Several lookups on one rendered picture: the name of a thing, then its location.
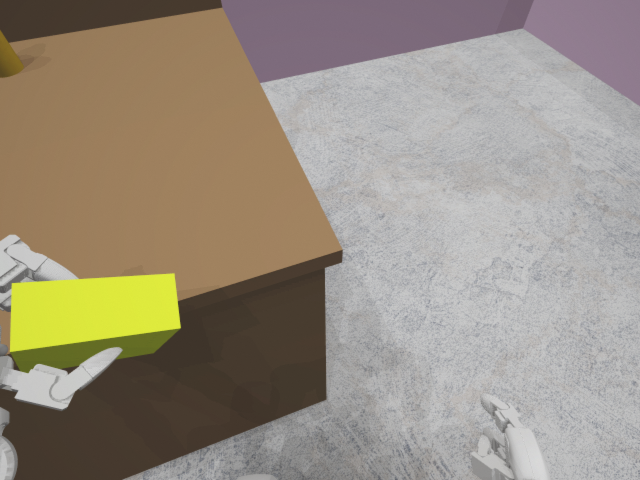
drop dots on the right robot hand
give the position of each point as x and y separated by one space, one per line
519 454

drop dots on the sponge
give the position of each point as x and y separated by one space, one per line
63 323

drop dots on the left robot hand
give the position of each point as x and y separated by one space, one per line
44 385

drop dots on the table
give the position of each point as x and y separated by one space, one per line
138 140

